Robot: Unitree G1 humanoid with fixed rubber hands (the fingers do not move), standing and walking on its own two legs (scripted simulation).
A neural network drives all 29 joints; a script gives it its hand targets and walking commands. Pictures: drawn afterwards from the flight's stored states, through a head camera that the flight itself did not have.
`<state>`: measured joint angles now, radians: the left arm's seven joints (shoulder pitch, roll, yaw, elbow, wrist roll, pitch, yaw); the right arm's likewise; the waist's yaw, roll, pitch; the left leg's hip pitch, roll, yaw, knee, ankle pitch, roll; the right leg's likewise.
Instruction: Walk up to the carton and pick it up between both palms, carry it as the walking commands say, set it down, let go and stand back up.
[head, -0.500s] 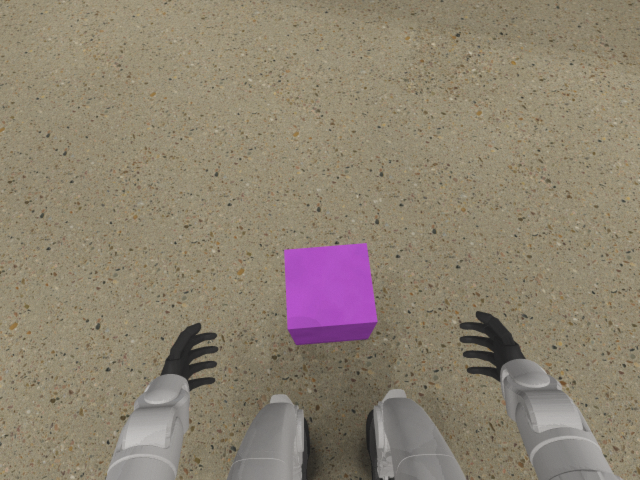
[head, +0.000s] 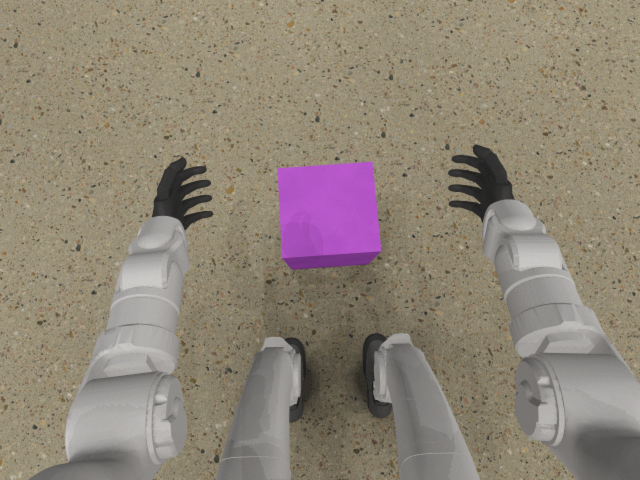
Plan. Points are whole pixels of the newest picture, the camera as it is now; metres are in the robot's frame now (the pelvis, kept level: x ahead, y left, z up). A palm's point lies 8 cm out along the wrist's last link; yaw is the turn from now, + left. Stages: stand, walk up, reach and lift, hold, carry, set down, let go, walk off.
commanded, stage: reach and lift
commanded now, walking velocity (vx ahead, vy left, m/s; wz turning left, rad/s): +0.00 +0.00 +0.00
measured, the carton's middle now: (327, 221) +0.50 +0.01 -0.55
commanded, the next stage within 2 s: none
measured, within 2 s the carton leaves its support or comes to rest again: neither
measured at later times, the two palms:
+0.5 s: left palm (185, 158) +0.50 +0.21 -0.13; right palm (464, 146) +0.51 -0.18 -0.13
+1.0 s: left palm (219, 193) +0.50 +0.21 -0.29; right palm (433, 184) +0.50 -0.18 -0.29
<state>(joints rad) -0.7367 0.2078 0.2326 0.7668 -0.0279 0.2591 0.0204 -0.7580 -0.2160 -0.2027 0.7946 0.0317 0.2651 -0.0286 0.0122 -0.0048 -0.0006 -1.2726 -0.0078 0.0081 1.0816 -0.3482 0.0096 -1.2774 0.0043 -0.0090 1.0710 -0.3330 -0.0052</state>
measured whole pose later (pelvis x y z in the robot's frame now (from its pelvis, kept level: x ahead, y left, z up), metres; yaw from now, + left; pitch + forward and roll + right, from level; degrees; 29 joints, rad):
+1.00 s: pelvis -0.02 +0.00 -0.16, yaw +0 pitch +49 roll +0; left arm -1.15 0.28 0.26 0.89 -0.07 0.12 0.06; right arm -1.14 -0.27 -0.23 0.87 0.07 0.13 -0.09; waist 0.02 -0.01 -0.04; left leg -2.03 -0.03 -0.01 1.68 -0.51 0.00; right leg -2.03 0.04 0.01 1.67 -0.49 0.01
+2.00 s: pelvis -0.04 +0.00 -0.31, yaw +0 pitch +37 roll +0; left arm -1.43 0.38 0.07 1.16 -0.24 0.03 0.11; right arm -1.42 -0.36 -0.07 1.15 0.24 0.04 -0.12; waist 0.01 -0.01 0.34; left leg -2.29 -0.03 0.01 2.21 -0.58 0.00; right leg -2.29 0.03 0.00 2.20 -0.57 0.01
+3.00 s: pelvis -0.04 +0.00 -0.31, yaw +0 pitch +35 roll +0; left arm -1.46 0.27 0.20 1.12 -0.08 0.11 0.10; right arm -1.44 -0.25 -0.19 1.11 0.09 0.10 -0.12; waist 0.01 -0.02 0.37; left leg -2.26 -0.04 0.00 2.24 -0.60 -0.01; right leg -2.26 0.06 0.00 2.23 -0.58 0.02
